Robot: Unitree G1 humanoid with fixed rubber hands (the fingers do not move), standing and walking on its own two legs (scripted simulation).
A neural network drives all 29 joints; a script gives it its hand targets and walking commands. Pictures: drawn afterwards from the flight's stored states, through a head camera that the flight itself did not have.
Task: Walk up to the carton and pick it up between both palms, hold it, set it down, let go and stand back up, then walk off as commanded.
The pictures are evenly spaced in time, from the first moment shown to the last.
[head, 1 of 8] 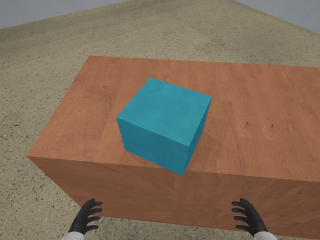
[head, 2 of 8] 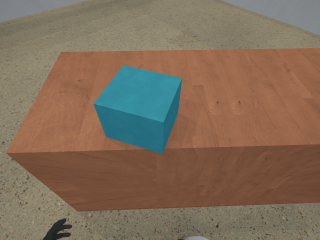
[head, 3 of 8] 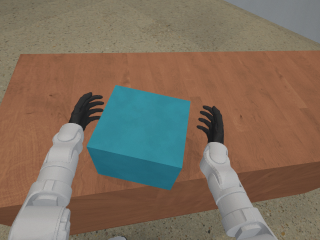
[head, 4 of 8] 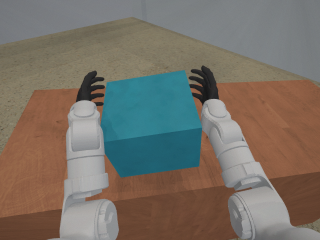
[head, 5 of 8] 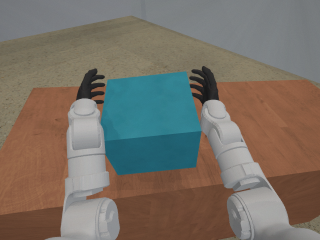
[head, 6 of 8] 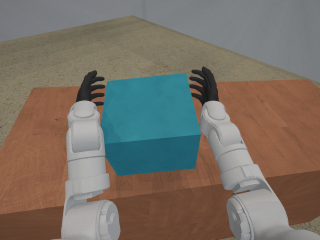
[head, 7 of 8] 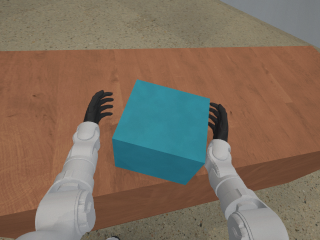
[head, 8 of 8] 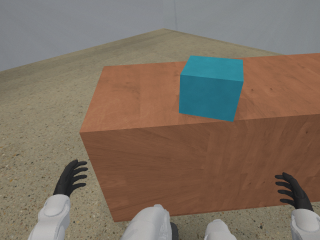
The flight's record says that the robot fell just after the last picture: yes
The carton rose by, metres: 0.14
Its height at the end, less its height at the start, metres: +0.00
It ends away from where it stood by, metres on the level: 0.06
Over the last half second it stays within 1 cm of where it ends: yes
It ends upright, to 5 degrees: yes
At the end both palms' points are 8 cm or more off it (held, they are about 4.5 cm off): yes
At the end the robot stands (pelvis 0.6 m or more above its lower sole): yes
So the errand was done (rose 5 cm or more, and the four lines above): yes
